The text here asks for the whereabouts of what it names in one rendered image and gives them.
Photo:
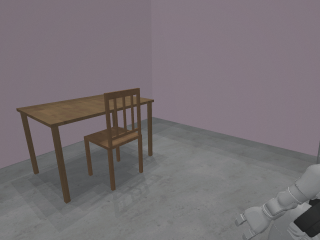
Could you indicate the table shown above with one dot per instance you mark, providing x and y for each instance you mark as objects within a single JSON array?
[{"x": 64, "y": 112}]

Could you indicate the robot left thigh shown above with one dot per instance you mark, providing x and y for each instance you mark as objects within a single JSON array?
[{"x": 296, "y": 222}]

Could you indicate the chair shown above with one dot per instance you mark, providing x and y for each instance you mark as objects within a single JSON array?
[{"x": 114, "y": 137}]

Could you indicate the humanoid robot torso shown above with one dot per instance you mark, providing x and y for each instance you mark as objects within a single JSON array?
[{"x": 313, "y": 202}]

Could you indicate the robot left hand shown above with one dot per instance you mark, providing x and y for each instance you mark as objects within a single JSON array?
[{"x": 256, "y": 219}]

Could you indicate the robot left forearm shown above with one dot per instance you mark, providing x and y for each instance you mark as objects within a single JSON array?
[{"x": 305, "y": 188}]

